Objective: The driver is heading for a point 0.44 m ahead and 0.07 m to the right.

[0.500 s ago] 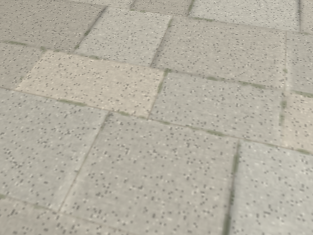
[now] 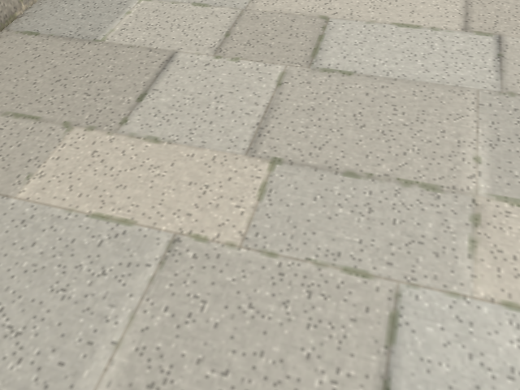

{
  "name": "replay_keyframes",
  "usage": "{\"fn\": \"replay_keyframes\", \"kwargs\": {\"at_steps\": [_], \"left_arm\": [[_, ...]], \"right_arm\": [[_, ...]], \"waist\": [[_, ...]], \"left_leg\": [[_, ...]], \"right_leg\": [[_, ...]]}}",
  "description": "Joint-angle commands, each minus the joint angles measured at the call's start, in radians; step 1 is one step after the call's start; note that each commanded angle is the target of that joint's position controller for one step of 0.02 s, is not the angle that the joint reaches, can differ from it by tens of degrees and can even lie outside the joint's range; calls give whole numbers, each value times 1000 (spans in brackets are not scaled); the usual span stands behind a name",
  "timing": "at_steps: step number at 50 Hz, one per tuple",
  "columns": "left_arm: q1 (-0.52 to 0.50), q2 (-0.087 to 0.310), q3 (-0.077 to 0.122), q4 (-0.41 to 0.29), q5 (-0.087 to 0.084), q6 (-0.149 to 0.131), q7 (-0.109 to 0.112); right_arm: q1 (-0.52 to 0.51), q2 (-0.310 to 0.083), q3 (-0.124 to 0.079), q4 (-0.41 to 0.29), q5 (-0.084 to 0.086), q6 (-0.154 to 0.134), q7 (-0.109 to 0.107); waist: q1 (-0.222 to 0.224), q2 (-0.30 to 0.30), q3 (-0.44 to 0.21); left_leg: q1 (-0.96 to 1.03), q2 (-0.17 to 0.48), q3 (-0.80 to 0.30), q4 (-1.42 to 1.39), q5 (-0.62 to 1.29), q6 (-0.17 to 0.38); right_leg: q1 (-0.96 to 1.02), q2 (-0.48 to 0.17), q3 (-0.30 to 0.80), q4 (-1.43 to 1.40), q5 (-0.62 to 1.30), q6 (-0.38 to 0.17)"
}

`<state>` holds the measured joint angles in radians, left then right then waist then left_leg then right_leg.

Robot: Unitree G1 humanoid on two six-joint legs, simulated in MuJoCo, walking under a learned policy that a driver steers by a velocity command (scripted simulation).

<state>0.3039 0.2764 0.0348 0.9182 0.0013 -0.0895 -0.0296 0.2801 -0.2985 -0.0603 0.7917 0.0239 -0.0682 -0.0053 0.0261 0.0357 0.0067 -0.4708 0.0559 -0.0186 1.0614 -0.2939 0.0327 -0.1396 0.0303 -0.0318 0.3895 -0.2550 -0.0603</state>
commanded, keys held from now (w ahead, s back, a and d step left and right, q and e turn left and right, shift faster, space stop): w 0.28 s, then w+e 0.12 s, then no key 0.60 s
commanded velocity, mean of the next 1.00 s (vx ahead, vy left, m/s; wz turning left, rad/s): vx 0.29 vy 0.00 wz -0.06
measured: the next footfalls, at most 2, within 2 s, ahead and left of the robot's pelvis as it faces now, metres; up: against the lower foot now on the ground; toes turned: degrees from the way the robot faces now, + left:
left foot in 0.32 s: +0.37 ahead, +0.14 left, +0.00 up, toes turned +1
right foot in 0.78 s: +0.52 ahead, -0.10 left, +0.00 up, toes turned -4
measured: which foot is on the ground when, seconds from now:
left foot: up 0.00-0.30, down 0.32-0.78, up 0.80-0.96, down 0.98-1.00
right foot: down 0.00-0.34, up 0.36-0.76, down 0.78-1.00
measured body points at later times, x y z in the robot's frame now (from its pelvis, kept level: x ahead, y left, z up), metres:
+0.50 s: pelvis +0.27 +0.06 -0.01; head +0.31 +0.06 +0.44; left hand +0.35 +0.34 -0.14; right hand +0.39 -0.22 -0.11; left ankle +0.33 +0.14 -0.74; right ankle +0.21 -0.09 -0.66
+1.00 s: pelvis +0.42 +0.02 -0.01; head +0.44 +0.01 +0.44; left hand +0.58 +0.25 -0.13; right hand +0.48 -0.26 -0.15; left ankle +0.41 +0.15 -0.75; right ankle +0.48 -0.09 -0.75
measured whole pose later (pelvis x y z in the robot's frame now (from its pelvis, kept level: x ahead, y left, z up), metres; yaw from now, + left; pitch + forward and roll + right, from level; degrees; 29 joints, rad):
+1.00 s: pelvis +0.42 +0.02 -0.01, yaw -4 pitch +0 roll +0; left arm 0.10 0.22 0.02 0.87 0.01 -0.01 0.01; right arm 0.17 -0.27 -0.03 0.97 -0.01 0.02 -0.03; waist -0.02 0.03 0.03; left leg -0.23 0.04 -0.01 0.54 -0.30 -0.03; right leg -0.35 0.02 -0.03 0.51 -0.16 -0.03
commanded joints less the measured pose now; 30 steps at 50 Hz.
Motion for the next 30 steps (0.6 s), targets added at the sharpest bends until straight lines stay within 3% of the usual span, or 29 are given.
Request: {"fn": "replay_keyframes", "kwargs": {"at_steps": [1,6,8,11,13,14,15,16,17,18,19,20,21,22,23,25,28,30], "left_arm": [[-6,145,24,-53,0,-12,11],[50,166,25,-33,-8,0,31],[93,173,27,-18,-13,4,34],[125,175,31,0,-21,16,36],[120,187,39,0,-22,24,38],[113,202,44,-3,-19,29,39],[108,208,47,-5,-15,37,40],[99,194,39,-13,-9,44,41],[117,136,17,-44,17,42,42],[272,-3,-18,-41,-7,23,31],[162,144,17,-39,-39,7,27],[60,184,34,-78,-61,0,27],[14,165,32,-86,-53,-3,35],[10,149,37,-83,-33,3,40],[52,127,37,-70,-27,17,42],[95,83,33,-56,-22,44,47],[31,59,24,-93,-1,61,49],[-32,43,12,-110,5,55,38]], "right_arm": [[-78,-70,-20,-85,-15,-19,10],[-250,-13,7,-148,-10,-25,24],[-314,-10,13,-168,-4,-29,36],[-363,-27,12,-195,1,-34,53],[-344,-55,4,-196,-1,-36,59],[-300,-78,-6,-186,-3,-34,57],[-204,-111,-23,-164,-5,-32,50],[-39,-151,-45,-120,-4,-29,38],[141,-223,-62,-88,-20,-21,22],[146,-249,-62,-70,-29,-22,34],[119,-138,-37,-82,-23,-24,32],[42,-112,-26,-81,-21,-28,28],[-26,-101,-20,-80,-25,-33,29],[-74,-81,-16,-77,-34,-39,33],[-99,-69,-13,-71,-45,-47,36],[-126,-54,-10,-49,-43,-62,43],[-146,-85,-14,-12,-40,-60,32],[-145,-96,-13,5,-38,-44,18]], "waist": [[11,-119,72],[51,-102,94],[72,-95,113],[61,-95,127],[26,-106,96],[-5,-124,52],[-63,-135,-19],[-150,-127,-127],[-195,1,-294],[-94,270,-446],[-146,137,-336],[-130,97,-166],[-95,18,-79],[-57,8,-31],[-18,29,-35],[19,27,-38],[32,38,-18],[10,41,-31]], "left_leg": [[-277,72,-25,-55,135,-17],[-192,31,33,-389,338,-56],[-152,11,46,-470,391,-53],[-159,0,26,-542,375,-20],[-116,-18,28,-564,313,12],[-45,-44,45,-557,269,30],[100,-74,64,-560,242,57],[345,-66,60,-567,259,87],[686,148,-174,-509,242,143],[945,365,-664,-660,-53,285],[839,334,-670,-758,-175,231],[688,305,-500,-789,-131,188],[536,268,-384,-813,89,178],[426,230,-273,-823,312,174],[356,204,-189,-833,481,170],[284,185,-89,-845,706,191],[242,160,11,-862,813,198],[244,119,70,-858,785,179]], "right_leg": [[125,-246,275,-272,85,-139],[72,-202,125,-297,264,-128],[72,-217,115,-305,257,-132],[168,-264,113,-270,325,-124],[239,-287,106,-202,489,-105],[265,-287,100,-134,663,-95],[258,-270,93,-1,838,-83],[166,-224,71,201,850,-53],[-80,-157,52,526,489,-28],[-418,25,110,835,-304,16],[-509,-23,202,920,-305,6],[-556,-67,172,914,-209,0],[-514,-104,147,878,-130,11],[-465,-124,144,833,-94,25],[-381,-141,150,810,-79,38],[-321,-135,127,754,-84,63],[-334,-138,103,568,26,90],[-288,-134,70,402,160,91]]}}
